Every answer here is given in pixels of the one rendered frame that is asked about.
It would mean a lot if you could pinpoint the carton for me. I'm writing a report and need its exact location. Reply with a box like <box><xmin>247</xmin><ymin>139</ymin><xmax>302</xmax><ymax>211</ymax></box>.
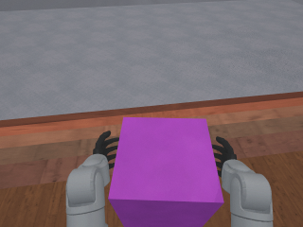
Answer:
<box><xmin>108</xmin><ymin>117</ymin><xmax>224</xmax><ymax>227</ymax></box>

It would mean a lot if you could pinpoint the right robot hand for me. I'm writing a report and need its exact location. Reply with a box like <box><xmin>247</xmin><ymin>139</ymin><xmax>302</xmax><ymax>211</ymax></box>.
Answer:
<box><xmin>211</xmin><ymin>136</ymin><xmax>237</xmax><ymax>177</ymax></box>

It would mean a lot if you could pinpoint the left robot hand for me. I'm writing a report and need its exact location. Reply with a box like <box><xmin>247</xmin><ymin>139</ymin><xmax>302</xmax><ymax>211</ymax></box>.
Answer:
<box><xmin>93</xmin><ymin>131</ymin><xmax>119</xmax><ymax>169</ymax></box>

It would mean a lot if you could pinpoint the robot left forearm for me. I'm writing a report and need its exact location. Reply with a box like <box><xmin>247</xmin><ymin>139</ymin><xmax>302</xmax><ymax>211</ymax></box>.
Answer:
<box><xmin>65</xmin><ymin>153</ymin><xmax>111</xmax><ymax>227</ymax></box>

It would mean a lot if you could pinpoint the robot right forearm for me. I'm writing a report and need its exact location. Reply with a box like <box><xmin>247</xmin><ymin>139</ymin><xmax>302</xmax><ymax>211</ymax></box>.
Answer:
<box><xmin>221</xmin><ymin>159</ymin><xmax>274</xmax><ymax>227</ymax></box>

